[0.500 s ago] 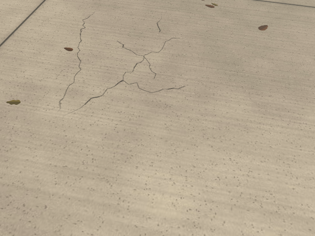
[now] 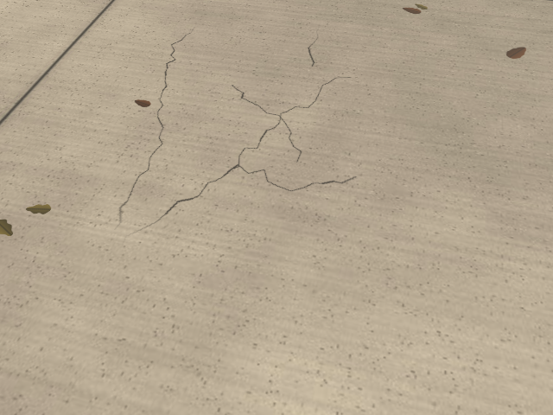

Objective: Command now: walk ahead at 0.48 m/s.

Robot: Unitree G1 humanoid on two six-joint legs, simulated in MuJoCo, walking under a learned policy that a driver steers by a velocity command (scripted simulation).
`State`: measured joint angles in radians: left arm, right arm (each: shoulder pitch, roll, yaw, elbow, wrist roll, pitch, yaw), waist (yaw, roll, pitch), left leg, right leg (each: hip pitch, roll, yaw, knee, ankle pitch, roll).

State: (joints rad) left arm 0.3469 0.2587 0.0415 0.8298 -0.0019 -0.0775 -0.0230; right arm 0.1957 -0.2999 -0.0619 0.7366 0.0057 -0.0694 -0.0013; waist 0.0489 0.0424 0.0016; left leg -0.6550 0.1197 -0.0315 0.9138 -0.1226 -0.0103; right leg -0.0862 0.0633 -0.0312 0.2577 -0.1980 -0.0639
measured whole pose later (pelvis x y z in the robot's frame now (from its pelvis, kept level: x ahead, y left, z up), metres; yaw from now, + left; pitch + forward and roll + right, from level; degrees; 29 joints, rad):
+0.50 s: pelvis +0.28 +0.07 +0.00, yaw +0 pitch +1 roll +1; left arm 0.18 0.31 0.05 0.79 -0.01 -0.06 0.00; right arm 0.33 -0.26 -0.05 0.82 -0.01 -0.09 0.02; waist -0.04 -0.05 0.02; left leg -0.15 -0.07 0.05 0.29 -0.15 0.07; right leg -0.65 -0.13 0.05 0.99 -0.16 0.01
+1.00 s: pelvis +0.54 -0.02 -0.01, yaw -15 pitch +2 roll +1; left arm 0.24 0.29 0.07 0.71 0.00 -0.03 -0.02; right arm 0.14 -0.31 -0.05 0.74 -0.01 -0.08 -0.02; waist 0.02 0.03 0.07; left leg -0.59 0.07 -0.07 1.11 -0.37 -0.05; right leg -0.31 0.10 0.05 0.42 -0.14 -0.10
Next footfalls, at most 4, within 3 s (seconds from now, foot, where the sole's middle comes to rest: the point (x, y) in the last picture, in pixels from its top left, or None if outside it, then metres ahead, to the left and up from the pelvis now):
0.24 left None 0.32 0.15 -0.78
0.80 right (351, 374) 0.61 -0.10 -0.78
1.26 left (299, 297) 0.83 0.03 -0.78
1.62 right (374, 362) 0.64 -0.16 -0.78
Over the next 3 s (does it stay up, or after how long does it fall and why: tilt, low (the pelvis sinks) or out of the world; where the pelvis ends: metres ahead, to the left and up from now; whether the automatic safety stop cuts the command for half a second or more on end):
stays up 0.69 -0.06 -0.01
